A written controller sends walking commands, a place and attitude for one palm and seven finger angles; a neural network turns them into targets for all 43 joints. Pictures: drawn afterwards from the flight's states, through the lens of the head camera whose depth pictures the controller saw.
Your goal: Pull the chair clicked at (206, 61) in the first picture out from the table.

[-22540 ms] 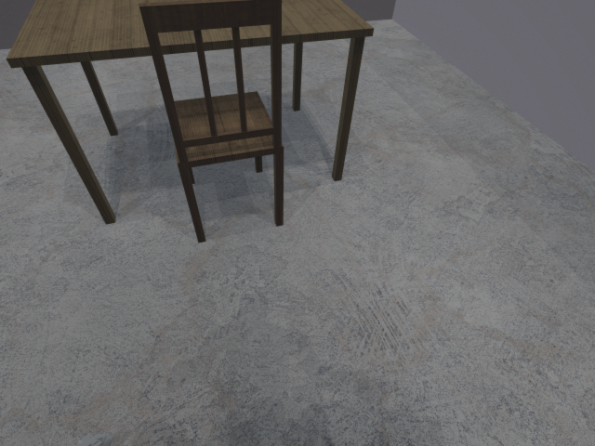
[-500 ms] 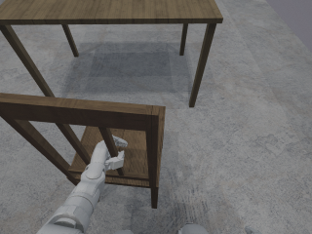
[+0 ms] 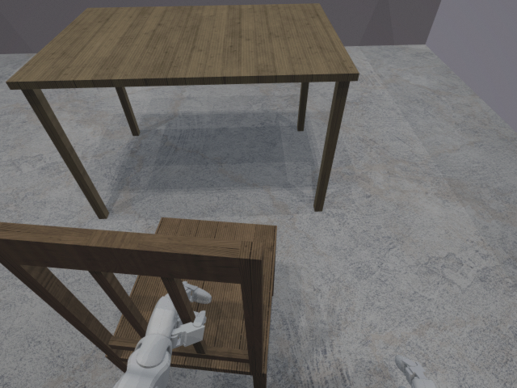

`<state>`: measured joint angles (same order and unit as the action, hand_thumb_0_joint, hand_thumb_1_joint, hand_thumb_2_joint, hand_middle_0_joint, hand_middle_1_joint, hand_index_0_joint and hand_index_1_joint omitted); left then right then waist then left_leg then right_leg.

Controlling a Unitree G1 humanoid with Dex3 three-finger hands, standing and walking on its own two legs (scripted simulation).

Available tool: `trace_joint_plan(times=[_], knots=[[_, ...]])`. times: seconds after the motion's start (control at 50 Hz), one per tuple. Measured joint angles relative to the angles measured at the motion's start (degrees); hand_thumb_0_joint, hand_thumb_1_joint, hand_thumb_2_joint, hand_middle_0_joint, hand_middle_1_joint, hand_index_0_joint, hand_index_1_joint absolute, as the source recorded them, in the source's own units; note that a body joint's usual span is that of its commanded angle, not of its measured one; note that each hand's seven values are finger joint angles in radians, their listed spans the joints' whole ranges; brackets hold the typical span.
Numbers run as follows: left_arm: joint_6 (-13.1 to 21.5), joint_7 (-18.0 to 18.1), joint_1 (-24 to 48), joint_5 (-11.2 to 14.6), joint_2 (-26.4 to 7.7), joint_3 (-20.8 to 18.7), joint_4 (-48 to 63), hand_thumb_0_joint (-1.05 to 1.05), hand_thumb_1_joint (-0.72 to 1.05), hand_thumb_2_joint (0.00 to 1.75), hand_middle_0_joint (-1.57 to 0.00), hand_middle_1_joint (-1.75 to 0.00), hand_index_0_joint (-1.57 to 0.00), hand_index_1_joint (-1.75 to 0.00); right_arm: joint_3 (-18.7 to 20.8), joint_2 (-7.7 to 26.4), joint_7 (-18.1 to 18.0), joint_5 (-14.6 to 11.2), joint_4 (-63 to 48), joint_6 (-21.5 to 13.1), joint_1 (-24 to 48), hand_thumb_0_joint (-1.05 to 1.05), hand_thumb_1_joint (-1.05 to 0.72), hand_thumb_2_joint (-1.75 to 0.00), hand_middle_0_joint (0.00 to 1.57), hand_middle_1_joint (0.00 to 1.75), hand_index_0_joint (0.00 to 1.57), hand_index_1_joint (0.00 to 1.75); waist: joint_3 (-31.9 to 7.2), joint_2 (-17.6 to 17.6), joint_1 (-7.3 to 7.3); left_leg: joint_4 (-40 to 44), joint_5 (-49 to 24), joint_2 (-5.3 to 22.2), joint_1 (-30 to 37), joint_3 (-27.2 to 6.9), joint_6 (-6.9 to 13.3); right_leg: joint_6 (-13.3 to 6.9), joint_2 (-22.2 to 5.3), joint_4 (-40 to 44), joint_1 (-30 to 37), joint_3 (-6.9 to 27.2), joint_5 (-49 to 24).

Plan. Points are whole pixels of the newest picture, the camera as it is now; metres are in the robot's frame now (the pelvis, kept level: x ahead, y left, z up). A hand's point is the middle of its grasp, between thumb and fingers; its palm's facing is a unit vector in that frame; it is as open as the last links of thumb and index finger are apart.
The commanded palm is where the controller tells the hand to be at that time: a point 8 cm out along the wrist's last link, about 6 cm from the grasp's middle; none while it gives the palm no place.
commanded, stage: stop walking, hand still on the chair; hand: left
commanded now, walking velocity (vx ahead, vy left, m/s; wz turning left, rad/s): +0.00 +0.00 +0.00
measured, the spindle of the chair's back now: (131, 313) +0.27 +0.24 -0.08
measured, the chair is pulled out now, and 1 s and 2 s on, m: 0.60 0.60 0.60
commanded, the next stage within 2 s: open the thumb and straighten the fingers in 0.64 s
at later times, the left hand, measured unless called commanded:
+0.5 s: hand (199, 326) +0.24 +0.12 -0.07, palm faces +0.00 -0.98 -0.17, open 5.3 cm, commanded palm +0.22 +0.17 -0.05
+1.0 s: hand (194, 321) +0.25 +0.13 -0.07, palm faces -0.01 -0.99 -0.15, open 8.3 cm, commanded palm +0.23 +0.18 -0.05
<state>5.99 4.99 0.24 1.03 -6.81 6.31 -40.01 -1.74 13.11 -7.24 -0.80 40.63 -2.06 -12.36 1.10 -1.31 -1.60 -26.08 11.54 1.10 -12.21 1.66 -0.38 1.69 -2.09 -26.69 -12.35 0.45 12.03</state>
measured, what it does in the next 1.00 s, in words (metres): stands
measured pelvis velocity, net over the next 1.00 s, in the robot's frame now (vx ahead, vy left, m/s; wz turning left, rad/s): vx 0.02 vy -0.01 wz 0.03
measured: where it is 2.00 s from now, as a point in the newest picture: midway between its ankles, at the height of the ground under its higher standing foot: outside the picture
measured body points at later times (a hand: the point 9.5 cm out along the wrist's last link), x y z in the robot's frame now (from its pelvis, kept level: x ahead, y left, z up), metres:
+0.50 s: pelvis +0.02 -0.01 +0.00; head +0.02 -0.03 +0.45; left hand +0.24 +0.17 -0.06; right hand +0.16 -0.25 -0.11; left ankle +0.03 +0.12 -0.74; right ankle +0.03 -0.14 -0.74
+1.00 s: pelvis +0.02 -0.01 -0.02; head +0.04 -0.02 +0.43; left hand +0.25 +0.18 -0.06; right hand +0.18 -0.26 -0.11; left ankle +0.03 +0.12 -0.74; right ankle +0.03 -0.14 -0.74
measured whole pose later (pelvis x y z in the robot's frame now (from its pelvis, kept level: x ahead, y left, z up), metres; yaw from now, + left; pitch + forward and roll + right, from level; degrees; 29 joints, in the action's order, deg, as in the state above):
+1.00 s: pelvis +0.02 -0.01 -0.02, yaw +2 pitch +4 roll +0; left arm -0.3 2.0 -9.3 3.7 -10.3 4.1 -19.6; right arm -0.7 14.0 -2.4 -3.1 34.0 -4.6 -13.0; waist -2.6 -1.4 -2.8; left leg -39.7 18.9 1.6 -25.4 -0.9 -1.6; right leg 0.6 -1.9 -40.2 -24.6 -1.8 20.1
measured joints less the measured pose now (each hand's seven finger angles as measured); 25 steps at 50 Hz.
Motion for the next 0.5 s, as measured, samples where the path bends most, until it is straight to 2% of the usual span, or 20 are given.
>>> trace_joint_plan(times=[0.24, 0.5], knots=[[-0.52, 0.47, -3.24, 0.45, -0.12, 0.7, 4.06, 0.04, 0.7, 0.8, -0.35, -1.32, -0.5, -1.44, -1.61, -1.97, 0.5, 0.18, -1.32, 0.73, 0.87, 0.01, -0.9, -0.9, 0.21, 0.3, 0.2, 0.3, -0.11, 0.01, 0.68, 1.24, 0.21, 0.07, 0.63, -0.46, -0.41, -0.31, 0.06, 0.79, 0.6, -0.54, 0.63], [-0.37, 0.39, -5.35, 1.13, -0.65, 0.11, 6.15, 0.05, 0.69, 0.81, -0.36, -1.31, -0.49, -1.44, -0.93, -0.69, 0.07, -0.14, -0.83, 2.28, 0.57, 0.02, -0.9, -0.9, 0.21, 0.3, 0.2, 0.3, 0.33, -0.32, 0.39, 1.33, 0.75, 0.71, 1.22, -1.3, -1.1, -1.0, 0.69, 1.11, 1.55, -1.42, 1.28]])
